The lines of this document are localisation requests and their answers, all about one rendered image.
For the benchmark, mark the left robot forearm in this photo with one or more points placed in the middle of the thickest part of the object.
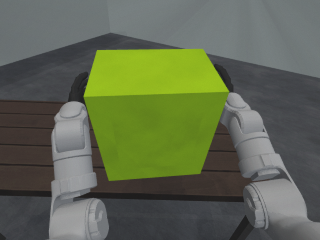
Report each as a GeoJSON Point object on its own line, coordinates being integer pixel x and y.
{"type": "Point", "coordinates": [71, 154]}

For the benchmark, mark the right robot upper arm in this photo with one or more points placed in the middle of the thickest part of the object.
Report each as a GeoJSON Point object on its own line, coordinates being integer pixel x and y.
{"type": "Point", "coordinates": [276, 207]}

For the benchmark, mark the table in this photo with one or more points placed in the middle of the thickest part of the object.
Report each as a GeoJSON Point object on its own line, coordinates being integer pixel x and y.
{"type": "Point", "coordinates": [27, 166]}

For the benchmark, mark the robot right hand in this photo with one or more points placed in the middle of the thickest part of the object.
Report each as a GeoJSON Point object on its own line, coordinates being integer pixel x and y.
{"type": "Point", "coordinates": [225, 77]}

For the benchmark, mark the robot left hand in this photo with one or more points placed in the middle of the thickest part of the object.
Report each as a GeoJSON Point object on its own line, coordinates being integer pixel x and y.
{"type": "Point", "coordinates": [77, 89]}

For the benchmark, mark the left robot upper arm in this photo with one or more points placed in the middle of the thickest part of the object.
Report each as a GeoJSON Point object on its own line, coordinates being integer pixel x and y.
{"type": "Point", "coordinates": [80, 220]}

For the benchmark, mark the carton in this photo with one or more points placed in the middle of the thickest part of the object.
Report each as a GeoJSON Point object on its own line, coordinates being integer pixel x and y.
{"type": "Point", "coordinates": [154, 112]}

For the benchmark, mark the right robot forearm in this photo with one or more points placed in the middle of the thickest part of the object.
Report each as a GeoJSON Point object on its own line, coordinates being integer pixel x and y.
{"type": "Point", "coordinates": [257, 158]}

